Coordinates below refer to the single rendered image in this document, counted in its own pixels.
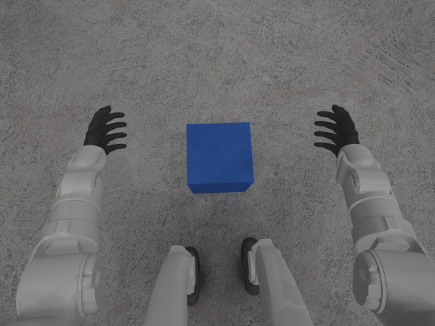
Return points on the left robot upper arm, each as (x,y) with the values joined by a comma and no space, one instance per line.
(60,290)

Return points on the carton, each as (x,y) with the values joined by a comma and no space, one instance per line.
(219,157)

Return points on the robot right thigh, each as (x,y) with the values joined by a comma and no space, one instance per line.
(282,303)

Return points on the left robot hand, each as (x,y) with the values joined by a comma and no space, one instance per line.
(97,130)

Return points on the robot right forearm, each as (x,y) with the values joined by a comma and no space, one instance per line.
(372,205)

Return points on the right robot upper arm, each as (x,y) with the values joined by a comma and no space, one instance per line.
(397,286)

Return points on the right robot hand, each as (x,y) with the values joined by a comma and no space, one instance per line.
(344,128)

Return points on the right robot foot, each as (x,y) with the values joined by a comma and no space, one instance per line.
(246,246)

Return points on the robot left forearm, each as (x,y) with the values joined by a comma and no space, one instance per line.
(73,225)

